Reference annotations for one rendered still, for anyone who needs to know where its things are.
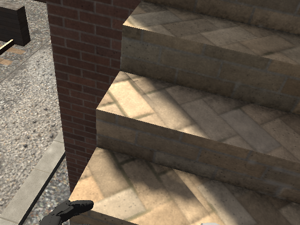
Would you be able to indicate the robot left hand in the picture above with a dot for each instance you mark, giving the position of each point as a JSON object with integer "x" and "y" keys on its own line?
{"x": 66, "y": 210}

